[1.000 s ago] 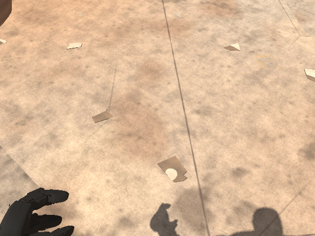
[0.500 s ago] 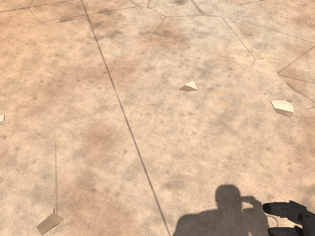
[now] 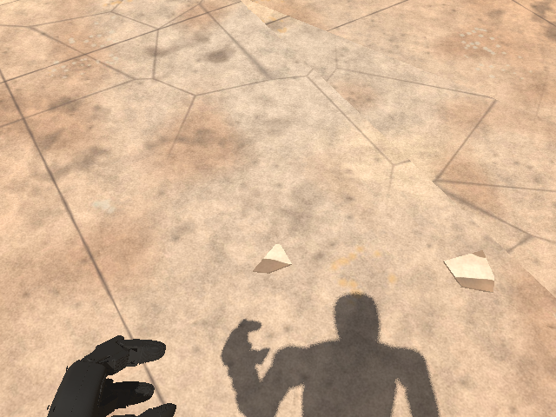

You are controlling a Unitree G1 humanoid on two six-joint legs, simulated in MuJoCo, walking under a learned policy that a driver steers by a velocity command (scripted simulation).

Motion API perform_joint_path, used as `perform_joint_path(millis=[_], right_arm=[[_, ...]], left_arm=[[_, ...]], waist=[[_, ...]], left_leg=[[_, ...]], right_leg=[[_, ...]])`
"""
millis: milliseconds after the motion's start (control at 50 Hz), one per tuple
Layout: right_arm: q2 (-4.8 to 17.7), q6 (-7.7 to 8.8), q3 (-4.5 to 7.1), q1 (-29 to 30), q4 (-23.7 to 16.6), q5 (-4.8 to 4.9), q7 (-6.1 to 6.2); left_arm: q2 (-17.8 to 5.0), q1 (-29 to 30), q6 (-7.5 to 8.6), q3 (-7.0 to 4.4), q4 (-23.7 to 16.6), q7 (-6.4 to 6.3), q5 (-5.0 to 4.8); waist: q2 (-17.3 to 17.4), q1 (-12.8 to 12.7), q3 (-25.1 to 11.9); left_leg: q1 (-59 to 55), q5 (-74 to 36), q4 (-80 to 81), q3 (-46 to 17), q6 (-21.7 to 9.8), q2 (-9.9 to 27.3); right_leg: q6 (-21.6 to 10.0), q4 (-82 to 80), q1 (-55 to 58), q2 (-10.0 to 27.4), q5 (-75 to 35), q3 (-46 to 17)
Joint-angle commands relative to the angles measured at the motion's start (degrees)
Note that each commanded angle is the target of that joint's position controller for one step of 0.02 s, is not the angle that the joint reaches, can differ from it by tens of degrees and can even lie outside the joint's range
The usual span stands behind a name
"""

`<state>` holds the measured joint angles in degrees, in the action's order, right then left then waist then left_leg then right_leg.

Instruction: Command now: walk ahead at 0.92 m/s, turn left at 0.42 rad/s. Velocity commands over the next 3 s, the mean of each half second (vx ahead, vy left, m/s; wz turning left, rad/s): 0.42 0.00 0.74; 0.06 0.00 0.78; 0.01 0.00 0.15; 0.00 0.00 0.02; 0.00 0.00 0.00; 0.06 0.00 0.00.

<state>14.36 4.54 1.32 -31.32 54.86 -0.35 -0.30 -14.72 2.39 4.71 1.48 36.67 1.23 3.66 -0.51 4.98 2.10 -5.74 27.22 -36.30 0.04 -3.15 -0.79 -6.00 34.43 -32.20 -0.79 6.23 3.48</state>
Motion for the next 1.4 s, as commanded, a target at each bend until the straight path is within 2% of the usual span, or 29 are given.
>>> perform_joint_path(millis=[20,40,80,120,140,200,240,320,360,380,400,420,440,460,480,580,640,800,820,840,860,900,940,1100,1180,1200,1240,1280,1400], right_arm=[[7.9,0.63,1.49,2.0,-7.5,1.43,0.59],[8.7,0.45,1.92,8.7,-8.8,1.29,0.72],[6.2,-0.98,1.78,8.9,-7.8,0.46,0.47],[4.2,-3.38,2.09,7.4,-8.1,-0.55,-0.26],[4.5,-3.27,3.10,10.3,-9.9,4.64,0.47],[3.1,-2.73,2.24,16.8,-14.2,2.74,-0.04],[2.5,-1.88,2.05,17.4,-14.1,1.32,-1.56],[8.9,-3.27,4.85,10.5,-14.5,1.14,-3.52],[14.4,-4.16,7.63,-0.5,-12.6,1.29,-2.34],[16.1,-4.04,7.44,3.4,-12.7,1.57,-1.22],[19.6,-2.27,6.87,11.7,-18.8,-2.15,-1.36],[18.6,-2.02,7.27,15.7,-23.1,-1.82,-2.10],[16.2,-1.98,6.74,18.5,-24.4,-0.12,-2.22],[13.9,-2.25,6.15,20.5,-24.4,1.40,-1.73],[13.2,-2.40,5.87,21.2,-24.8,1.67,-1.10],[13.8,-5.00,6.67,20.1,-25.4,1.41,2.11],[14.1,-6.91,6.99,21.2,-26.4,1.79,3.34],[10.9,-7.82,6.19,23.9,-28.1,1.58,2.60],[8.9,-7.77,5.45,22.1,-27.8,1.61,2.38],[5.6,-7.72,4.29,16.7,-26.9,0.80,2.14],[9.8,-7.08,5.30,17.0,-28.8,0.94,1.75],[15.8,-6.78,6.82,18.0,-25.5,0.92,1.70],[12.2,-7.65,5.64,18.7,-24.4,0.65,2.18],[6.8,-6.46,2.79,22.3,-24.0,1.13,1.64],[6.3,-6.15,2.85,17.9,-20.2,0.88,1.15],[7.4,-6.05,2.86,18.1,-20.4,0.26,1.16],[10.6,-5.76,3.23,19.7,-19.7,-1.86,0.86],[4.1,-4.48,1.38,23.1,-20.5,-2.04,0.48],[5.1,-3.21,1.31,19.0,-17.9,-0.95,0.80]], left_arm=[[-14.0,-26.6,-0.34,-6.12,3.7,-1.59,0.11],[-9.9,-21.5,0.33,-5.06,4.5,-1.55,-0.36],[-6.3,-19.2,1.34,-4.46,5.9,-1.29,-0.85],[-3.9,-18.9,1.89,-3.77,7.1,-1.31,-2.46],[-2.8,-11.3,2.60,-4.22,5.3,-1.12,-4.05],[-5.6,-4.3,2.29,-4.94,4.3,-2.73,-4.09],[-8.2,-6.7,1.52,-5.76,4.8,-4.25,-4.08],[-12.4,-7.0,-0.18,-7.04,3.7,-4.83,-6.53],[-10.6,-4.6,-0.97,-6.67,2.8,-3.73,-6.41],[-3.5,-7.2,-1.12,-4.95,2.5,-2.41,-3.80],[-2.9,-19.8,-0.74,-4.30,1.4,-1.61,-3.62],[-10.0,-19.1,-0.24,-4.99,0.9,-1.10,-3.83],[-12.4,-12.2,-0.28,-5.64,-0.8,-1.23,-4.48],[-11.4,-8.9,-0.78,-5.72,-1.0,-2.06,-3.49],[-10.7,-8.1,-1.43,-5.66,-1.2,-2.60,-2.98],[-5.6,-5.0,-2.64,-5.01,-1.1,-2.56,-3.13],[-5.6,-3.7,-3.23,-5.22,-0.6,-2.70,-3.92],[-7.9,-5.2,-1.33,-7.16,0.8,-1.63,-3.93],[-8.6,-6.2,-1.30,-7.48,1.2,-1.52,-3.56],[-11.6,-4.3,-1.91,-7.83,-0.4,-1.77,-2.61],[-13.5,-5.5,-2.49,-8.29,-0.3,-1.78,-0.39],[-8.4,-3.4,-2.87,-7.24,-1.9,-2.31,-2.13],[-7.9,-3.9,-3.82,-6.46,-1.8,-2.80,-3.52],[-9.8,-9.8,-5.64,-6.81,0.9,-2.87,-3.48],[-9.2,-12.2,-5.87,-6.34,2.6,-2.95,-4.82],[-8.6,-14.5,-5.43,-6.12,3.5,-2.88,-4.87],[-3.4,-12.8,-3.79,-4.78,1.7,-2.36,-2.99],[-5.1,-9.5,-3.36,-5.09,2.5,-2.20,-1.94],[-5.4,-11.7,-3.80,-5.29,5.5,-2.36,-2.73]], waist=[[-6.0,-13.0,-23.9],[-2.1,-10.7,-11.4],[-0.2,-6.8,-4.0],[-2.9,-3.4,-2.9],[-6.6,-2.7,-2.4],[-5.1,-1.0,2.3],[-3.4,-2.6,-0.5],[-5.2,1.6,-7.6],[-0.2,8.2,-10.6],[16.2,2.7,-4.5],[21.1,-6.8,-14.8],[12.1,-3.4,-24.3],[5.0,-3.1,-17.5],[-2.6,-4.7,-12.3],[-2.8,-5.8,-10.5],[-0.3,-5.9,-11.1],[3.0,-5.2,-12.9],[11.3,-5.0,-10.1],[7.5,-4.4,-10.8],[-4.9,-1.2,-12.0],[-15.4,-0.7,-9.3],[-7.3,-2.3,-6.6],[-3.4,-3.4,-4.9],[-12.1,-7.1,-7.0],[-10.2,-5.2,-6.7],[-8.1,-5.7,-7.1],[13.3,-7.8,-7.1],[8.7,-6.6,-4.7],[4.7,-6.1,-0.3]], left_leg=[[45.5,-3.9,-47.3,-4.8,-3.7,0.5],[46.6,-10.3,-43.3,-4.6,-3.0,3.2],[42.6,-9.1,-39.5,-3.6,-1.3,5.3],[38.6,-7.5,-35.2,-2.8,0.3,5.8],[41.2,-8.9,-34.3,-4.7,1.2,7.9],[38.4,-18.8,-17.1,0.8,3.1,6.9],[30.5,-33.5,-4.7,5.6,3.3,2.9],[19.2,-32.1,-0.7,8.2,-0.7,-2.8],[4.4,-35.0,4.3,4.6,-4.8,-3.1],[2.6,-59.6,5.9,-5.8,-7.0,2.1],[-7.8,-68.3,7.2,-37.3,-22.6,15.7],[-9.5,-46.8,15.5,-46.2,-24.7,19.3],[-3.1,-33.3,18.0,-42.7,-21.9,16.7],[4.5,-27.4,18.7,-38.6,-18.2,13.7],[10.3,-30.7,18.3,-36.1,-17.2,12.4],[17.8,-48.9,14.4,-25.5,-12.0,4.7],[18.3,-38.8,13.6,-26.4,-8.9,3.1],[18.7,-24.3,7.5,-32.5,-4.4,0.4],[21.7,-13.2,2.3,-29.8,-2.7,-2.3],[28.4,6.3,-10.7,-21.3,0.0,-8.6],[36.9,12.9,-22.8,-14.8,3.2,-11.7],[38.6,3.8,-34.4,-13.0,6.6,-5.7],[38.7,-0.5,-38.2,-10.8,7.7,-5.7],[27.3,-0.2,-8.2,-2.5,7.8,-0.6],[16.1,-13.6,14.2,-0.6,4.2,-1.6],[11.2,-17.7,15.9,-3.5,2.1,0.5],[15.5,-23.1,15.6,-16.0,-5.0,13.0],[19.6,-14.1,16.5,-13.2,-3.3,9.2],[23.8,-9.7,16.0,-10.4,0.0,5.2]], right_leg=[[-8.2,-16.8,55.0,26.1,28.0,-48.3],[-6.9,-16.2,44.4,23.2,8.9,-34.1],[-5.1,-15.0,32.6,19.7,-25.6,-17.7],[-3.3,-17.0,26.1,18.0,-33.8,-8.5],[-2.4,-18.2,26.7,15.9,-30.7,-5.2],[-1.5,-22.6,17.0,12.4,-29.4,4.7],[-0.3,-19.0,17.3,8.8,-29.7,10.0],[2.2,-3.5,25.1,11.5,-45.4,9.6],[5.3,19.8,18.8,9.4,-30.4,8.3],[8.1,38.8,7.8,-0.1,26.9,7.3],[11.0,56.5,-7.0,-7.9,35.7,-3.9],[9.7,57.8,-7.6,-5.4,29.9,-13.1],[8.3,52.7,-9.2,-3.8,24.9,-13.3],[8.3,47.9,-8.6,-1.8,21.4,-13.0],[8.4,44.1,-6.3,-1.0,20.0,-13.5],[11.2,22.1,1.1,-2.7,15.5,-11.5],[12.1,15.2,2.8,-3.7,8.7,-12.4],[8.9,-9.6,15.2,-2.6,0.5,-12.6],[6.7,-14.1,21.4,1.9,-5.4,-14.5],[1.1,-14.3,27.9,14.3,-13.7,-26.1],[-8.8,-17.4,24.7,22.3,-16.7,-39.3],[-8.8,-15.6,21.0,18.7,-7.0,-32.7],[-5.5,-15.2,19.9,13.4,-4.2,-25.9],[-6.2,-16.0,24.1,11.1,-2.4,-19.9],[-4.1,-12.8,20.9,10.8,-4.3,-19.4],[-1.2,-11.6,17.0,9.9,-2.6,-18.1],[5.9,-5.9,12.0,1.5,12.7,-6.4],[8.3,-7.2,17.6,2.4,5.9,-7.1],[7.5,-7.9,20.5,2.8,0.9,-8.0]])
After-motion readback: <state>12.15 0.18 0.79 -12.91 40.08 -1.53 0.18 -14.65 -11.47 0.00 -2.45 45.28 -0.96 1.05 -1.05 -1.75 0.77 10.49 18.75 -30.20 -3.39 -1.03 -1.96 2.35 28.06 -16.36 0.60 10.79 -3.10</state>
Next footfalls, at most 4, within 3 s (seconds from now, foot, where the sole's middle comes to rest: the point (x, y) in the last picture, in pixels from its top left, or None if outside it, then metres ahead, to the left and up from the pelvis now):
0.36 left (222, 405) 0.48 0.12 -0.75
0.84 right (272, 333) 0.64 -0.01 -0.75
1.20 left None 0.40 0.10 -0.75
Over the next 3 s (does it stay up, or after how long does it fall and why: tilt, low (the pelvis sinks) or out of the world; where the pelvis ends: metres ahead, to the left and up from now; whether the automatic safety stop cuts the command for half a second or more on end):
stays up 0.51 0.03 0.03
